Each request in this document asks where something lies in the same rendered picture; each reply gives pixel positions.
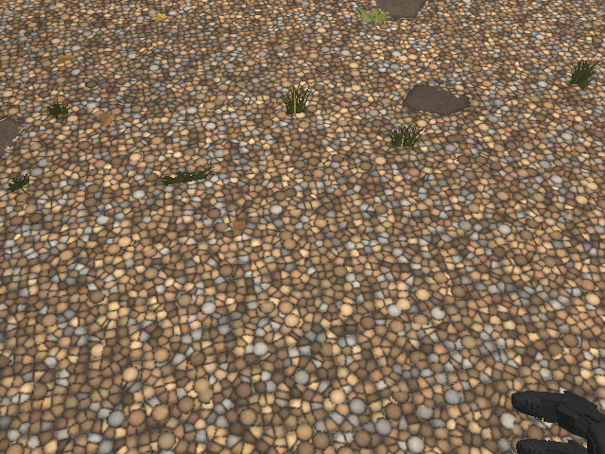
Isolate right robot hand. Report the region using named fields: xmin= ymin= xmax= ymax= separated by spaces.
xmin=511 ymin=391 xmax=605 ymax=454

